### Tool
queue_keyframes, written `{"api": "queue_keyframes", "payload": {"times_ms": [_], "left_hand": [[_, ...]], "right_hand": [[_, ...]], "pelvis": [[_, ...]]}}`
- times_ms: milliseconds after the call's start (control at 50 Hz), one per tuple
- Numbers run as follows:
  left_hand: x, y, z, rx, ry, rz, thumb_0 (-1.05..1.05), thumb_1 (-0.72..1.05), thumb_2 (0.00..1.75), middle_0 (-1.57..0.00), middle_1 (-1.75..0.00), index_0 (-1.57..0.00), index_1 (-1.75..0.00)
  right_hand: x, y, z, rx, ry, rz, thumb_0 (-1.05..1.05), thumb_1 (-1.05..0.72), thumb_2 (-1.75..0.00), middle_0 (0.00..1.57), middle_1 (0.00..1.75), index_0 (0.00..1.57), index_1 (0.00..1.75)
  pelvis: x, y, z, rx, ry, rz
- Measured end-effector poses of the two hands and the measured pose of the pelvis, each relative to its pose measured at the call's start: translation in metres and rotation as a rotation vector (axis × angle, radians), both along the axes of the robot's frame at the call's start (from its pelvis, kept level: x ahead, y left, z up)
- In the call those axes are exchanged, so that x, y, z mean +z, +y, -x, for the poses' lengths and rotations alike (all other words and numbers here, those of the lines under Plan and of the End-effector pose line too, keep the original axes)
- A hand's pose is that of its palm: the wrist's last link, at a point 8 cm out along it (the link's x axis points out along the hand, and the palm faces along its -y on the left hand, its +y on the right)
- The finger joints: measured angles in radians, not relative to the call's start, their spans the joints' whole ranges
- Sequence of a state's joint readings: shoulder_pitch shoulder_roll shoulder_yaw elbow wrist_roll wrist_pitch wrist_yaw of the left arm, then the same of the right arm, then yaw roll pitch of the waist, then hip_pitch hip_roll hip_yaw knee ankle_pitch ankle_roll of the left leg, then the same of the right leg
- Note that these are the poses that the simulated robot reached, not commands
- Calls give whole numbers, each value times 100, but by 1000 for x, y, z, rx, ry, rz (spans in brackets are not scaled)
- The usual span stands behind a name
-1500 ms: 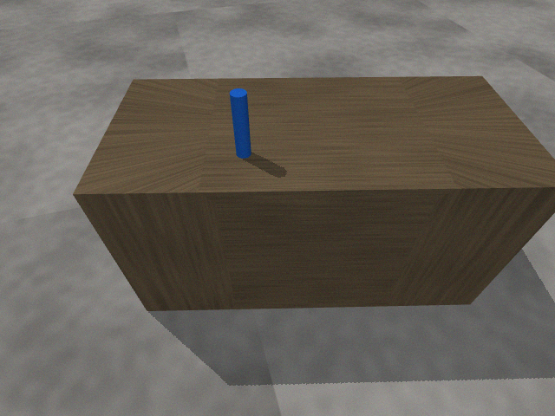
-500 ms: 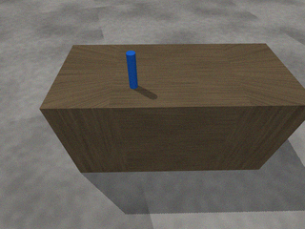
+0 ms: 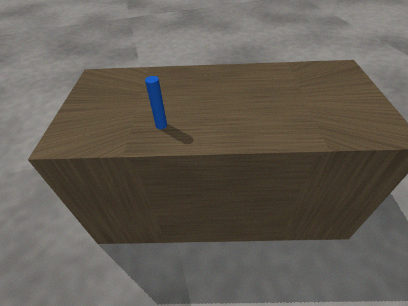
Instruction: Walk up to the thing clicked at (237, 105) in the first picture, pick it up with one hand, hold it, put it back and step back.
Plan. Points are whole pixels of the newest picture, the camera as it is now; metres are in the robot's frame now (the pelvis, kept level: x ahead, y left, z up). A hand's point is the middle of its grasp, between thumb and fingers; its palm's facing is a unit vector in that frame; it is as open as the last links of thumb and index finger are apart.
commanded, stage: walk up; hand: left
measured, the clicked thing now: (157, 104) +0.72 +0.20 -0.02
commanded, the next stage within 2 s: none
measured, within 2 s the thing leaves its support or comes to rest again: neither
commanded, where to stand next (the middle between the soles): +0.28 +0.00 m, yaw +2 degrees
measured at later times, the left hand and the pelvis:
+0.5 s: hand (93, 280) +0.22 +0.29 -0.15, palm faces -0.03 -0.95 -0.32, open 7.4 cm; pelvis +0.17 +0.02 +0.01, yaw +2 degrees
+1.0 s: hand (128, 232) +0.34 +0.23 -0.14, palm faces +0.02 -0.93 -0.37, open 7.4 cm; pelvis +0.23 -0.03 -0.01, yaw +4 degrees
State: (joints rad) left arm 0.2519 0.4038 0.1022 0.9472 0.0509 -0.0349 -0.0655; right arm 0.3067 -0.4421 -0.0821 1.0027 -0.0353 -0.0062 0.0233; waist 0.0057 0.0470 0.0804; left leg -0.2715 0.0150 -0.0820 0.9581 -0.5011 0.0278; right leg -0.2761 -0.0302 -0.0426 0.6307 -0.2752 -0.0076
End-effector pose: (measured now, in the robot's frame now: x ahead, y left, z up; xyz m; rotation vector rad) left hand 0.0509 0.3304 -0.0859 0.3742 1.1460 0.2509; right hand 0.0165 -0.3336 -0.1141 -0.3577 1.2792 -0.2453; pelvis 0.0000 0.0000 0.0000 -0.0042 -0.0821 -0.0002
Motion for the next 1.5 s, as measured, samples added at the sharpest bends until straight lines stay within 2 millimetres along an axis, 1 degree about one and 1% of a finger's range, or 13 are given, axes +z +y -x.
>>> {"api": "queue_keyframes", "payload": {"times_ms": [100, 180, 360, 480, 580, 680, 760, 840, 920, 1040, 1180, 1340, 1500], "left_hand": [[2, -20, -1, 50, 20, 44, 1, 91, 89, -20, -30, -20, -30], [-4, -24, -13, 59, 39, 70, 1, 91, 89, -20, -30, -21, -30], [-38, -2, -84, 41, 52, 108, 1, 91, 89, -20, -30, -21, -30], [-27, 2, -150, -14, 41, 101, 1, 91, 89, -20, -30, -20, -30], [-13, 0, -202, -35, -6, 73, 1, 91, 89, -20, -30, -20, -30], [-8, -15, -243, -42, -29, 25, 1, 91, 89, -20, -30, -20, -30], [-12, -36, -261, -35, -43, 1, 0, 91, 89, -20, -30, -20, -30], [-10, -57, -270, -40, -49, 18, 1, 91, 89, -20, -30, -20, -30], [-12, -64, -276, -35, -65, 33, 1, 91, 89, -20, -30, -21, -30], [-26, -49, -272, 8, -75, 55, 1, 90, 89, -20, -30, -21, -30], [-33, -30, -252, 52, -15, 73, 1, 91, 89, -20, -30, -21, -30], [-27, -23, -229, 84, 52, 69, 1, 91, 89, -20, -30, -20, -30], [-16, -26, -223, 113, 81, 62, 1, 91, 89, -20, -30, -20, -30]], "right_hand": [[15, 1, -56, 56, -75, -30, 1, -91, -89, 20, 30, 20, 30], [25, 7, -96, 98, -99, -40, 1, -90, -89, 20, 30, 20, 30], [31, 30, -184, 151, -152, 23, 1, -90, -89, 20, 30, 20, 30], [42, 41, -211, 111, -197, 14, 0, -90, -89, 20, 30, 20, 30], [39, 34, -223, 100, -158, 7, 0, -90, -89, 20, 30, 20, 30], [16, 14, -243, 86, -119, -14, 1, -90, -89, 20, 30, 20, 30], [-13, 0, -268, 66, -100, -40, 1, -90, -89, 20, 30, 20, 30], [-21, 3, -287, 79, -89, -70, 1, -90, -89, 20, 30, 20, 30], [-20, 5, -295, 103, -72, -77, 1, -90, -89, 20, 30, 20, 30], [-9, 4, -287, 119, -33, -20, 0, -90, -89, 20, 30, 20, 30], [10, 6, -281, 105, -19, 20, 1, -90, -89, 20, 30, 20, 30], [10, 27, -312, 131, -73, -26, 1, -90, -89, 20, 30, 20, 30], [9, 50, -347, 159, -113, -97, 1, -90, -89, 20, 30, 20, 30]], "pelvis": [[12, -6, -29, 9, 0, 8], [14, -7, -54, 19, 10, 17], [-5, 16, -123, 41, 24, -8], [6, 19, -162, 37, 23, -4], [10, 11, -192, 29, 21, -15], [0, -7, -216, 28, 24, -25], [-13, -23, -227, 28, 20, -4], [-10, -28, -231, 34, 27, -16], [-8, -30, -232, 49, 42, -16], [-11, -23, -228, 70, 46, -24], [-4, -12, -230, 66, 41, -3], [4, -6, -233, 66, 32, 0], [13, -7, -243, 71, 33, -7]]}}
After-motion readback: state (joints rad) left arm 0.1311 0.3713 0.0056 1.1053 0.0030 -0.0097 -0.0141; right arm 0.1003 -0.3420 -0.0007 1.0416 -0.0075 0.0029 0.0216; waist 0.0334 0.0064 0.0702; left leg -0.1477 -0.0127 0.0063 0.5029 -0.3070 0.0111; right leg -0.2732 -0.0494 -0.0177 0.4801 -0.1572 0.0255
